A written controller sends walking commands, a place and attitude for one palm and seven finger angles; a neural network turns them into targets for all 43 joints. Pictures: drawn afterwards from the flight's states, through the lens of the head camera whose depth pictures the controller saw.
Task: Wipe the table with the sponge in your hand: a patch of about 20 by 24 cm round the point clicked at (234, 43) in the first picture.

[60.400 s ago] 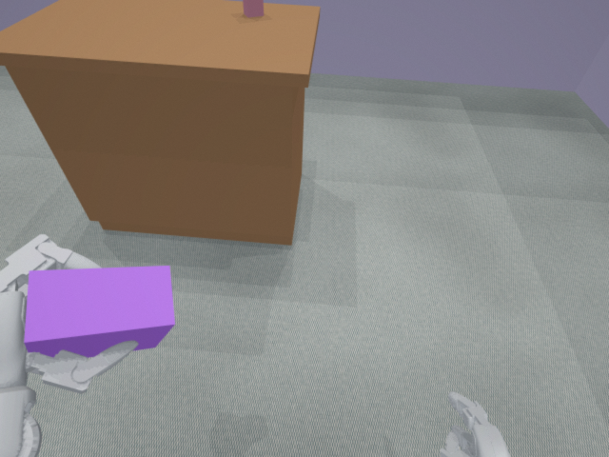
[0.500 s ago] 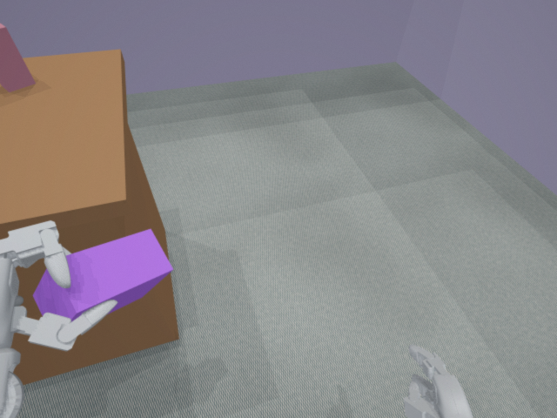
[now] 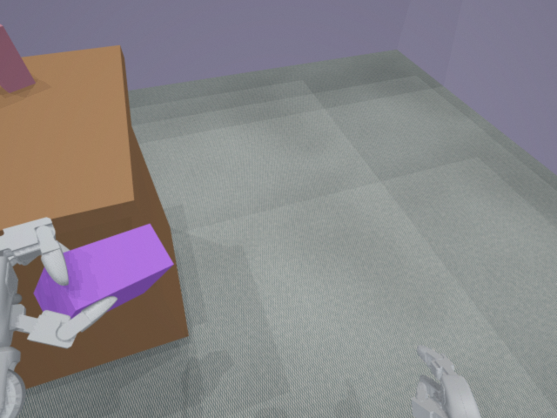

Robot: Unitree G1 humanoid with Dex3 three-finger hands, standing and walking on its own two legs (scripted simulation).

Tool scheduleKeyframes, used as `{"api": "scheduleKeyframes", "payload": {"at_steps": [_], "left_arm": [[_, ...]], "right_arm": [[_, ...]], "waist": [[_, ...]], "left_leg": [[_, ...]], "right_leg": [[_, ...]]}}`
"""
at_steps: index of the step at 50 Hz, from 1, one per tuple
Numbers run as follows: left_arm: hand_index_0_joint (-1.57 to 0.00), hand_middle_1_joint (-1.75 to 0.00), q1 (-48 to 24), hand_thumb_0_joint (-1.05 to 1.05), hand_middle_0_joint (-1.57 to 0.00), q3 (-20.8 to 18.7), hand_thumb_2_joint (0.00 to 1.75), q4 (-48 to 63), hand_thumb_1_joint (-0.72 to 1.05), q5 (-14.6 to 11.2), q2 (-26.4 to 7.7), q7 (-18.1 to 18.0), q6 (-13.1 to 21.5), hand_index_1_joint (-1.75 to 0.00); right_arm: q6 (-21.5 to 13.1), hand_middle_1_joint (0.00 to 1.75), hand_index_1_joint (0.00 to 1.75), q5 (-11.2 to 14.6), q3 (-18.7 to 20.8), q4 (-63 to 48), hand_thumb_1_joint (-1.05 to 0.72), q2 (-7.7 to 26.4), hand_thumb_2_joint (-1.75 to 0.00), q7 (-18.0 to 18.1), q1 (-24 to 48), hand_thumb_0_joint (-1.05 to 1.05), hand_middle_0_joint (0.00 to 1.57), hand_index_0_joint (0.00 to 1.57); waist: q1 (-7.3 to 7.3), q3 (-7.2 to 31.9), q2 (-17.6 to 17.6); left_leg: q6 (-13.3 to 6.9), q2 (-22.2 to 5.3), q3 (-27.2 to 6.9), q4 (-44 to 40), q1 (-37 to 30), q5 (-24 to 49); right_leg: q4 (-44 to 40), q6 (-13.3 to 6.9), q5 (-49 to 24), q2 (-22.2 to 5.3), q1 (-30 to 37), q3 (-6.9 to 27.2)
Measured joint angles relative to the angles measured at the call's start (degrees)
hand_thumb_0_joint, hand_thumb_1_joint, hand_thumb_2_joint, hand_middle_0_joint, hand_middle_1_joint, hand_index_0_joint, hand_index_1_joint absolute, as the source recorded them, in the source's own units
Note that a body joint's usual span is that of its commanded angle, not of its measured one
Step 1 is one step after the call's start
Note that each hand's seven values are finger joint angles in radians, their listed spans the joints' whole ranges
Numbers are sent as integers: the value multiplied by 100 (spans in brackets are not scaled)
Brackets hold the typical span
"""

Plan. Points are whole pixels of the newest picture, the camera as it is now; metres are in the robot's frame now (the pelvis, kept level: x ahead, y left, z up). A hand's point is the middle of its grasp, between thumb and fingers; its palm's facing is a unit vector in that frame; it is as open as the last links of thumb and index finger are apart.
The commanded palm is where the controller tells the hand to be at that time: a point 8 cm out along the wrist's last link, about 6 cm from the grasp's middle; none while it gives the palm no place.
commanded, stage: shuffle to correct the standing spot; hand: left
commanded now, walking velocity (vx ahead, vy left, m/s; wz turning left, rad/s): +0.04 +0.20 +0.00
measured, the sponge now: (119, 272) +0.26 +0.22 +0.11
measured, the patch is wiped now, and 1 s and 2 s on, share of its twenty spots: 0.85 0.85 0.85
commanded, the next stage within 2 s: none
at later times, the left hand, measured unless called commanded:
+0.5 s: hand out of the picture +0.22 +0.31 +0.18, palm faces +0.31 -0.81 -0.49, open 7.2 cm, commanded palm +0.15 +0.37 +0.19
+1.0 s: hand out of the picture +0.18 +0.43 +0.20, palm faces +0.37 -0.80 -0.48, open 7.2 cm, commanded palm +0.13 +0.48 +0.19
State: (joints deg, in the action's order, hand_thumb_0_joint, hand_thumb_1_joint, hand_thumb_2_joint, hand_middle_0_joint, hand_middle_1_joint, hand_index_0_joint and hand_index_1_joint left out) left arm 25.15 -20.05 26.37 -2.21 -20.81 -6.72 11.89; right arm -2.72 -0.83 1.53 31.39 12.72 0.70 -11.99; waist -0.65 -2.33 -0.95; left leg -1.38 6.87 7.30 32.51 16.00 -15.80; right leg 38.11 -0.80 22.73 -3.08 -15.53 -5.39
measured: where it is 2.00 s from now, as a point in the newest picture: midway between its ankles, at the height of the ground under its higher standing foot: outside the picture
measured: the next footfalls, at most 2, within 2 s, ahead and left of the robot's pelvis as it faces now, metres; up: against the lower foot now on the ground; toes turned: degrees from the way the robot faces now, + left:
right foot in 0.02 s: +0.02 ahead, -0.13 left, +0.00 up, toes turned -7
left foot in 0.26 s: +0.06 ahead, +0.25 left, +0.00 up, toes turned +1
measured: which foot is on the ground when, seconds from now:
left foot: down 0.00-0.02, up 0.04-0.24, down 0.26-0.42, up 0.44-0.66, down 0.68-0.94, up 0.96-1.00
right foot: up 0.00-0.00, down 0.02-0.28, up 0.30-0.38, down 0.40-0.68, up 0.70-0.90, down 0.92-1.00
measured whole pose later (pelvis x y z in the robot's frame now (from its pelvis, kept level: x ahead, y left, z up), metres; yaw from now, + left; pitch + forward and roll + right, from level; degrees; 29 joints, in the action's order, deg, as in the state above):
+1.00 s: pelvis -0.04 +0.21 +0.00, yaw -3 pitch -1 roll +0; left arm 25.9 -21.7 29.1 -1.6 -23.9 -7.8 14.0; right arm -5.5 -0.3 -0.8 35.3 11.4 0.3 -11.0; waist -0.3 -0.9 -2.3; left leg 0.5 2.0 2.9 51.4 25.8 -22.0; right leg 36.4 -3.5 19.6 -1.2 -16.1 -8.4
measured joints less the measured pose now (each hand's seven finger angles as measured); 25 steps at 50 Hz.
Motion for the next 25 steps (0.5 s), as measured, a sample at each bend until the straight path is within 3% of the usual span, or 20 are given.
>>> {"api": "scheduleKeyframes", "payload": {"at_steps": [1,2,3,5,7,9,13,14,16,18,20,22,25], "left_arm": [[-121,-149,-29,-3,-77,26,101,80,-40,1,-100,-16,0,-160],[-121,-149,-56,-3,-77,44,101,160,-40,-5,-111,-30,70,-160],[-121,-149,-37,-3,-77,43,101,241,-40,-25,-72,-40,131,-160],[-121,-149,148,-3,-77,-26,101,358,-40,-40,-15,-35,225,-160],[-121,-149,345,-3,-77,-101,101,369,-40,2,6,-24,289,-160],[-121,-149,363,-3,-77,-88,101,300,-40,60,10,-43,270,-160],[-121,-149,91,-3,-78,-12,101,368,-41,98,-26,-93,91,-160],[-121,-149,-17,-3,-78,-53,101,417,-41,94,-103,-94,75,-160],[-121,-149,-236,-3,-78,-238,101,380,-41,88,-352,-105,126,-160],[-121,-149,-230,-3,-77,-434,101,307,-40,83,-503,-120,185,-160],[-121,-149,-107,-3,-77,-542,101,327,-40,82,-547,-112,171,-160],[-121,-149,-14,-3,-77,-417,101,409,-40,128,-358,-87,153,-160],[-121,-149,222,-3,-77,-136,101,639,-40,102,-179,-51,167,-160]], "right_arm": [[-44,30,30,19,36,-68,-90,10,-90,-48,-52,1,20,21],[-71,30,30,59,22,-37,-90,87,-90,-83,-14,1,20,21],[-58,30,30,69,-13,58,-90,153,-90,-103,69,1,20,21],[16,30,30,62,-34,201,-90,167,-90,-137,169,1,20,21],[104,30,30,78,-60,265,-90,111,-90,-132,179,1,20,21],[94,30,30,99,-71,289,-90,71,-90,-52,111,1,20,21],[-115,30,30,116,14,214,-90,185,-90,167,3,1,20,21],[-165,30,30,129,67,203,-90,174,-90,214,38,1,20,21],[-222,30,30,167,104,253,-90,-64,-90,241,176,1,20,20],[-290,30,30,179,9,228,-90,-293,-90,180,215,1,20,20],[-363,30,30,185,-112,170,-90,-426,-90,62,145,1,20,20],[-383,30,30,178,-180,189,-90,-353,-90,-28,86,1,20,20],[-276,30,30,152,-199,371,-90,-215,-89,-96,8,1,20,21]], "waist": [[60,25,43],[20,-10,13],[-39,-64,-3],[-123,-70,47],[-151,-21,189],[-113,4,322],[3,-105,306],[46,-155,293],[33,-335,472],[55,-421,527],[98,-409,495],[185,-432,178],[197,-380,34]], "left_leg": [[408,73,-62,698,389,225],[505,61,-213,1812,835,-55],[480,22,-413,2755,1159,-417],[411,-214,-810,3720,1519,-703],[355,-625,-1050,3529,1503,-628],[316,-976,-1101,2495,1175,-454],[320,-1147,-811,330,192,204],[480,-1122,-753,249,132,-132],[588,-996,-623,526,228,-317],[576,-998,-543,594,256,-221],[547,-1006,-503,678,323,-237],[455,-1076,-593,997,476,-362],[391,-767,-628,2333,930,-870]], "right_leg": [[-430,-269,-398,-67,209,-155],[-441,-272,-506,-101,184,-185],[-350,-139,-446,-110,145,-137],[-317,130,-342,-131,94,20],[-379,271,-351,-209,75,198],[-428,355,-371,-366,103,288],[51,630,-125,-702,-28,390],[363,624,-17,-766,-186,444],[1141,475,483,-664,-535,743],[1399,367,695,-379,-699,596],[840,303,167,-116,-561,253],[588,38,-96,3,-437,77],[320,56,-180,-139,-321,70]]}}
